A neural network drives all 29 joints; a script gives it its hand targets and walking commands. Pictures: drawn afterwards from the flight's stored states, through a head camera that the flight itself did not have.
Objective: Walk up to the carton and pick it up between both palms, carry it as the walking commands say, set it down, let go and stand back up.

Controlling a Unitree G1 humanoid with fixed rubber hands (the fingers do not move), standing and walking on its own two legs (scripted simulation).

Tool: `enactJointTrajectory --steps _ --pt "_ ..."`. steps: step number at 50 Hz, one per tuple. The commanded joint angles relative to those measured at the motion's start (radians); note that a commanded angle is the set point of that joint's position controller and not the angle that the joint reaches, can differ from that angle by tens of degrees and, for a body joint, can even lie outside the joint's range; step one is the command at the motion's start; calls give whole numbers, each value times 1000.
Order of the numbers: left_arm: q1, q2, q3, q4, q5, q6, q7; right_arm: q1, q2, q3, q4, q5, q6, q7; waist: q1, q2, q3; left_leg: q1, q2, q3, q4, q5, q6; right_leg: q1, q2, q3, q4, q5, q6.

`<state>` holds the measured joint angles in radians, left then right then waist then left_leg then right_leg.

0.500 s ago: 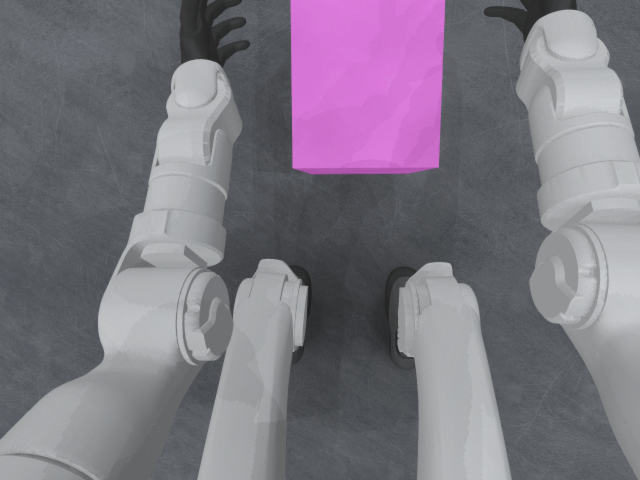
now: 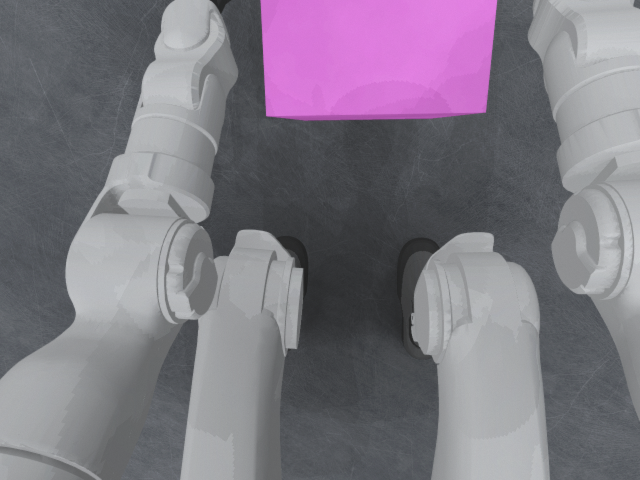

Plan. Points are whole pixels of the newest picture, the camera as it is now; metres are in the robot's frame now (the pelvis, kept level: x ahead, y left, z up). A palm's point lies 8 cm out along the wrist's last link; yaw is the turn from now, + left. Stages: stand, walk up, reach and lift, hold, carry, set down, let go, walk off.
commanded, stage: reach and lift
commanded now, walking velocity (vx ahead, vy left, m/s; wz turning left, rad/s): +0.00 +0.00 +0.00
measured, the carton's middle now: out of the picture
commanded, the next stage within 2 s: none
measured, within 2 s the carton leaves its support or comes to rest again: leaves its support in 1.66 s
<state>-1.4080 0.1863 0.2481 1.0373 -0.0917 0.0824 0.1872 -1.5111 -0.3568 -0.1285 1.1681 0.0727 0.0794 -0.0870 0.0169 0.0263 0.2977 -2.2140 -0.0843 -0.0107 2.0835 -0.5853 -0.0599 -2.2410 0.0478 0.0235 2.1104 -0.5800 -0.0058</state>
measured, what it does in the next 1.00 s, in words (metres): stands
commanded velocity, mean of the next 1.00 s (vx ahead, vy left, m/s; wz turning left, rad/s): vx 0.00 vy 0.00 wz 0.00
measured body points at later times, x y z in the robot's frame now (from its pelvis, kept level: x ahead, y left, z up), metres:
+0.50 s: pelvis -0.01 +0.01 -0.03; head +0.37 -0.02 +0.21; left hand +0.55 +0.13 -0.20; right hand +0.56 -0.19 -0.21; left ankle +0.11 +0.12 -0.36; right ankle +0.10 -0.11 -0.36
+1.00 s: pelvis +0.00 +0.00 -0.03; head +0.37 -0.03 +0.21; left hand +0.55 +0.12 -0.21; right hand +0.57 -0.17 -0.21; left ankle +0.11 +0.12 -0.36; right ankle +0.10 -0.11 -0.36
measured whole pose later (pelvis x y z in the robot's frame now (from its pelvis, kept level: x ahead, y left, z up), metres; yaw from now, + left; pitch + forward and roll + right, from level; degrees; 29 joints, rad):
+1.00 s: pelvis +0.00 +0.00 -0.03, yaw +0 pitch +34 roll +2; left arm -1.47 0.14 0.37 1.03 0.02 0.15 0.15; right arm -1.58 -0.32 -0.17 1.17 -0.02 0.15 -0.08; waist 0.00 0.04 0.42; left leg -2.20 -0.11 -0.01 2.21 -0.61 -0.07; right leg -2.23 0.05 0.02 2.24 -0.61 0.00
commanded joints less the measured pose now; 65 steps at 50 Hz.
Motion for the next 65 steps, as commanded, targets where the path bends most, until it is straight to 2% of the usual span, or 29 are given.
enactJointTrajectory --steps 1,4,6,8,11,16,25,33,36,41,44,48,51,52,53,56,65 --pt "-251 99 -10 -73 -12 -28 -4 -294 -93 17 -80 17 -27 2 6 -88 -1196 514 -10 77 -83 348 -12 697 -12 -8 -131 397 43" --pt "-285 123 -23 -66 -32 -34 -3 -326 -116 35 -78 37 -32 2 7 -86 -1203 520 -7 76 -52 351 -10 698 -14 -5 -100 398 43" --pt "-309 136 -45 -83 -55 -35 0 -353 -133 42 -105 52 -34 0 -6 -83 -1259 562 -6 76 -37 360 -6 713 -13 -10 -85 400 41" --pt "-332 144 -60 -97 -69 -33 4 -376 -148 50 -124 65 -35 0 1 -69 -1260 575 -6 78 -30 364 -7 705 -10 -12 -78 394 36" --pt "-306 128 -62 -78 -76 -29 2 -335 -142 55 -88 66 -34 4 -9 -66 -1192 562 -4 75 -24 365 -8 668 -12 -15 -76 389 32" --pt "-280 115 -47 -42 -61 -27 -7 -301 -135 51 -52 61 -32 16 -9 -57 -1115 539 -6 71 -30 349 -7 607 -15 -12 -80 359 31" --pt "-317 101 -42 -38 -52 -26 -11 -344 -123 61 -44 59 -28 25 -2 -65 -1092 540 -9 70 -43 310 -4 586 -16 -14 -87 312 34" --pt "-344 47 -27 -40 -11 -23 -7 -367 -68 45 -36 15 -26 18 -10 -60 -1076 544 -24 73 -45 297 -11 600 1 -14 -89 307 34" --pt "-354 -5 -21 -50 14 -21 -8 -379 3 57 -43 10 -22 24 6 -65 -1076 558 -32 78 -45 310 -10 609 11 -14 -88 318 37" --pt "-446 -330 -73 -80 34 5 -86 -449 331 111 -71 2 -3 91 -8 -58 -1031 543 -56 80 -33 296 -3 603 30 -14 -83 323 24" --pt "-511 -638 -114 -93 56 26 -177 -498 649 149 -92 -20 26 175 -15 -61 -993 517 -75 74 -15 283 5 578 45 -21 -66 312 12" --pt "-544 -871 -140 -104 75 62 -265 -473 900 145 -99 -62 70 259 -41 -60 -933 474 -86 78 4 280 16 526 65 -37 -53 307 1" --pt "-541 -937 -154 -117 72 77 -296 -447 979 147 -120 -69 86 290 -44 -57 -916 442 -91 83 14 291 24 517 71 -40 -46 328 -3" --pt "-516 -908 -138 -109 74 77 -288 -430 950 135 -122 -75 85 284 -36 -55 -906 444 -91 87 19 295 23 511 72 -41 -44 328 -3" --pt "-534 -953 -151 -119 71 82 -304 -442 993 146 -129 -74 92 298 -45 -59 -896 424 -95 84 19 288 26 508 73 -40 -46 326 -5" --pt "-528 -972 -164 -132 61 88 -315 -411 1030 154 -132 -73 101 309 -44 -63 -897 398 -97 91 25 295 29 515 73 -38 -46 346 -8" --pt "-535 -977 -198 -161 27 92 -322 -391 1056 189 -137 -59 110 310 -35 -74 -882 350 -98 100 28 299 31 542 68 -23 -48 377 -11"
